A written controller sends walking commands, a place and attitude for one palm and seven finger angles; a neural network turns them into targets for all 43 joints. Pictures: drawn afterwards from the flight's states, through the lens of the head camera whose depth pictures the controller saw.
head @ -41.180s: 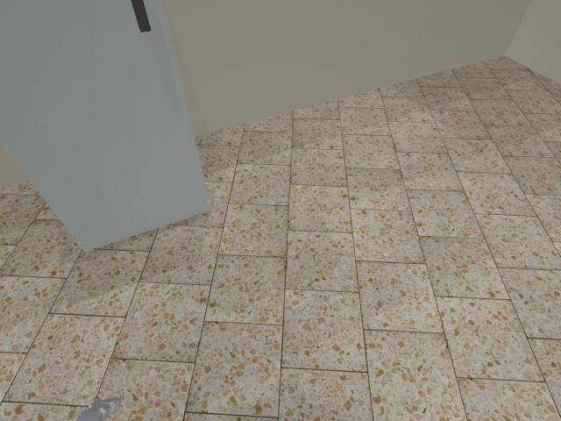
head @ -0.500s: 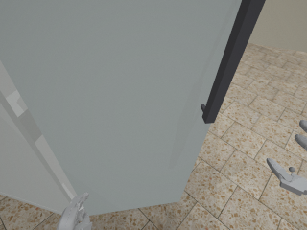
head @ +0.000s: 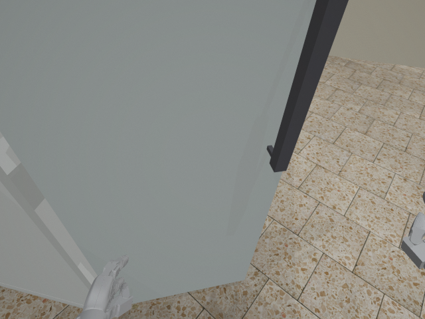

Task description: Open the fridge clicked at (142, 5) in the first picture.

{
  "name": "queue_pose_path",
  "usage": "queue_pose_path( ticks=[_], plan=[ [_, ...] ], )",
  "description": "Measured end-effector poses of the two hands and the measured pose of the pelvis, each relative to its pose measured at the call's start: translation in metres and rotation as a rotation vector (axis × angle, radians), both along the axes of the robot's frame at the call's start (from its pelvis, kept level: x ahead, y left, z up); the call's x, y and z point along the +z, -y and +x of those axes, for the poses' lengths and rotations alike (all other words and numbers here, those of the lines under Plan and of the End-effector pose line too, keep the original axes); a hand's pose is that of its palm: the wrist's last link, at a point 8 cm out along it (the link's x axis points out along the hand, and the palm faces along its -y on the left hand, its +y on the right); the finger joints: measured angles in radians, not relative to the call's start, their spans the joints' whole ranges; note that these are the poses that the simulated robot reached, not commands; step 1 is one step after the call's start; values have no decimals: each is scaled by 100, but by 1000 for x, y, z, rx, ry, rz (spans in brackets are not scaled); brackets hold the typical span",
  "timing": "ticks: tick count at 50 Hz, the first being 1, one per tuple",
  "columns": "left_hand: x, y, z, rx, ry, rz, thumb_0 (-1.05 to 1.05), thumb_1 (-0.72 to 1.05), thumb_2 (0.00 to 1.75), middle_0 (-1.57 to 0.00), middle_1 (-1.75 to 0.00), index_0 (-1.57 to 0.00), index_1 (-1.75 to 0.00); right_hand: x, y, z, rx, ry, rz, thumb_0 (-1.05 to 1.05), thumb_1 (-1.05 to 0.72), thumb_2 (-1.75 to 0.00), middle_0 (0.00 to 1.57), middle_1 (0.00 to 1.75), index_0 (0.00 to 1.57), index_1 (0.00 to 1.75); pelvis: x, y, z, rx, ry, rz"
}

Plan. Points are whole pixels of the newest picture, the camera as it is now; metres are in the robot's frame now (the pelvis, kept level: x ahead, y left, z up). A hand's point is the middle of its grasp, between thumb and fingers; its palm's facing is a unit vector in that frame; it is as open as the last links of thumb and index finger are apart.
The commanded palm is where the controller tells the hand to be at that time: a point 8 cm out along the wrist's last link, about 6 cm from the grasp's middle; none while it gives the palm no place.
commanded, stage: draw the hand back to the body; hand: right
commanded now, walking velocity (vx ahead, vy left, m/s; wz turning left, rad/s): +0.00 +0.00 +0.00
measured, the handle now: (293, 94) +0.41 -0.14 +0.26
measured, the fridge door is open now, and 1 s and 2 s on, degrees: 66 66 66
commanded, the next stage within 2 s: step back with the hand held close in 0.06 s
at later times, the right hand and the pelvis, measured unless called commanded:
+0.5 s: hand (393, 246) +0.18 -0.26 +0.14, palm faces +0.32 +0.80 -0.50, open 7.4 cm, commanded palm +0.12 -0.30 +0.17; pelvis -0.03 -0.01 +0.00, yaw +2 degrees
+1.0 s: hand out of the picture +0.12 -0.29 +0.15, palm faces +0.45 +0.77 -0.45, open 7.5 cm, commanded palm +0.05 -0.32 +0.17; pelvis -0.09 -0.02 -0.01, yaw -1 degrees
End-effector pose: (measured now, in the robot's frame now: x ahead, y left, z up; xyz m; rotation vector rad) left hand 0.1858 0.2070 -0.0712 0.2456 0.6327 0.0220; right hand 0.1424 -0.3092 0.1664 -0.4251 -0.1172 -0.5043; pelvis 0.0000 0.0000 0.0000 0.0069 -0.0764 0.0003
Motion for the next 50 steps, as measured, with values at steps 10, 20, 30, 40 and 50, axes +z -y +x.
queue_pose_path(
  ticks=[10,20,30,40,50],
  plan=[
    [-6,-11,-11,26,-34,4,1,90,90,-21,-30,-20,-30,1,-7,1,15,-17,-8,1,-88,-90,21,31,20,30,1,-5,-1,2,4,0],
    [-5,-27,-27,116,-76,25,1,90,90,-21,-30,-20,-30,8,-14,13,114,-26,-105,1,-89,-90,21,30,20,30,0,1,-16,21,-81,5],
    [-4,-25,-63,174,-106,58,1,91,90,-20,-30,-20,-30,4,-3,-13,160,-58,-156,1,-88,-90,21,31,21,30,-4,12,-42,29,-96,0],
    [-9,-10,-93,129,-85,59,1,90,90,-21,-30,-20,-30,4,10,-52,102,39,-174,1,-88,-90,21,31,21,30,-11,17,-71,6,-87,17],
    [-8,-5,-110,101,-75,86,1,90,90,-21,-30,-20,-30,3,15,-69,107,112,-178,1,-88,-90,21,31,21,30,-15,19,-85,-13,-82,32]
  ],
)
